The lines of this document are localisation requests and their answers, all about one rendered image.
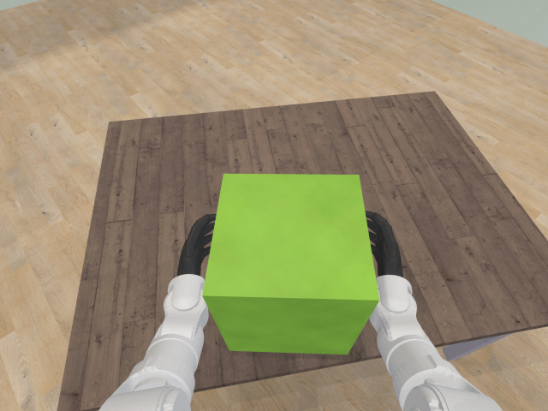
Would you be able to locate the robot left forearm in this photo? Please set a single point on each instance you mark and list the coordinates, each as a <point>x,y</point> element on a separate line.
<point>174,353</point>

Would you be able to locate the robot right hand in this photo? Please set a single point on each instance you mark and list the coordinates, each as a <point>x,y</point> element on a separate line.
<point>386,251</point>

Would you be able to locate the robot left hand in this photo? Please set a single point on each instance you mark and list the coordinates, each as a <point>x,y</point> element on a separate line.
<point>193,251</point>

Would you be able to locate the robot right upper arm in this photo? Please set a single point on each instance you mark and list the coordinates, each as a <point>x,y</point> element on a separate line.
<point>433,397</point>

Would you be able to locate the robot left upper arm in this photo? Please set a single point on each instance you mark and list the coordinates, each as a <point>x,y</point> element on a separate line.
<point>164,398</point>

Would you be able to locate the table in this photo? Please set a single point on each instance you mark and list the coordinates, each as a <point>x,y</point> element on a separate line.
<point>477,263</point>

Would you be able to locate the carton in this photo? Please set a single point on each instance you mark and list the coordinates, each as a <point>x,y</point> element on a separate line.
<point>290,268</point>

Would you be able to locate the robot right forearm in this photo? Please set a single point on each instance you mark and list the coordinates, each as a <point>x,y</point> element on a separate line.
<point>410,357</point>

